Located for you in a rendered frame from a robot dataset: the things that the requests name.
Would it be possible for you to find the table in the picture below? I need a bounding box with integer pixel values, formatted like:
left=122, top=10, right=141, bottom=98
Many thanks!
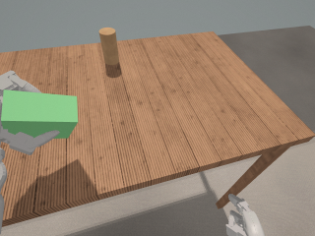
left=0, top=31, right=315, bottom=227

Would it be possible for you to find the robot left hand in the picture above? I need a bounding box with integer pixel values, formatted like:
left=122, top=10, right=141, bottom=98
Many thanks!
left=0, top=70, right=60, bottom=155

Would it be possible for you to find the robot right hand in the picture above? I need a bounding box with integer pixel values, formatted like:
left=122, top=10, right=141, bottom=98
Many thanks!
left=225, top=194, right=265, bottom=236

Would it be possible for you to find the sponge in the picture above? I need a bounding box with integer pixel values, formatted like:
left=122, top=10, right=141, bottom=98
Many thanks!
left=1, top=89, right=78, bottom=139

